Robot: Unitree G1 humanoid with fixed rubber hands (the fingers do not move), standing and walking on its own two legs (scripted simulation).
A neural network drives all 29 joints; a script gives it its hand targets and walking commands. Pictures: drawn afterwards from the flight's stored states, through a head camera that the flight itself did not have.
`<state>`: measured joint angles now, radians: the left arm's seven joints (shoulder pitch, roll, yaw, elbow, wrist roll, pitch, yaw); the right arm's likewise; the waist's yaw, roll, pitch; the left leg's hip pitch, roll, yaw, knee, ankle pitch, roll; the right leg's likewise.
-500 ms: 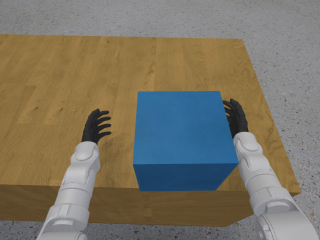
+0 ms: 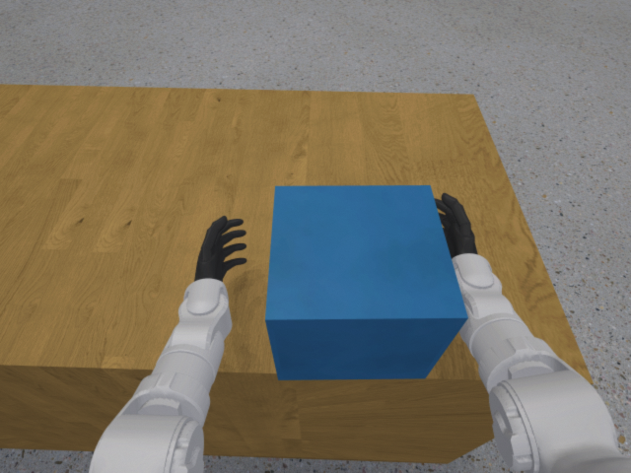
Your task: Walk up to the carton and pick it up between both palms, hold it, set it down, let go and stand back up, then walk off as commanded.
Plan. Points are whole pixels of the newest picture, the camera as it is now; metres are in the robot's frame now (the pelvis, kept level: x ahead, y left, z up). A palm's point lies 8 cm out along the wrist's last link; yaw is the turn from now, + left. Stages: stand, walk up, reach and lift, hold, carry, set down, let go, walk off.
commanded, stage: reach and lift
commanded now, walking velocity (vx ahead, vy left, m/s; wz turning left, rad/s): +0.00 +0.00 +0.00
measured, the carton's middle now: (352, 285) +0.36 +0.00 +0.03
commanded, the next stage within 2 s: none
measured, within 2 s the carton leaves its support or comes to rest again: neither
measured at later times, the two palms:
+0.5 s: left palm (243, 262) +0.38 +0.15 +0.04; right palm (457, 252) +0.41 -0.14 +0.05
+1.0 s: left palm (239, 265) +0.37 +0.15 +0.04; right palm (455, 260) +0.40 -0.14 +0.05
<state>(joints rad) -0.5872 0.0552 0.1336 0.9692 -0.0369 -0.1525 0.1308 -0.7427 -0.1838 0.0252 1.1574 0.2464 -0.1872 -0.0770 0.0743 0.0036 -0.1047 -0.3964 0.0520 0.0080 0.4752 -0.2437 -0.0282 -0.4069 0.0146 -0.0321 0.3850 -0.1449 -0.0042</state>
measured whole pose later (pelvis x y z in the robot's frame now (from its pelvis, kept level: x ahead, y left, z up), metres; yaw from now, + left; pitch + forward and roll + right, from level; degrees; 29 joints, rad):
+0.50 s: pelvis -0.01 -0.01 +0.00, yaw +0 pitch +11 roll -1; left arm -0.69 -0.02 0.25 1.05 0.07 -0.21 0.18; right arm -0.78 -0.11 -0.07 1.14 0.10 -0.16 -0.13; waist 0.06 0.01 -0.10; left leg -0.43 0.06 0.01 0.48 -0.24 -0.04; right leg -0.46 0.02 -0.03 0.43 -0.15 -0.01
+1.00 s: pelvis +0.01 +0.00 +0.01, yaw +0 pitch +5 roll -1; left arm -0.56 -0.10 0.41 0.85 0.31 -0.17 0.08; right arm -0.66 0.02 -0.35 1.01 -0.26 -0.24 -0.05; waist 0.03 -0.01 -0.01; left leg -0.21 0.04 0.02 0.33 -0.20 -0.03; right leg -0.25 0.01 -0.02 0.28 -0.12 0.00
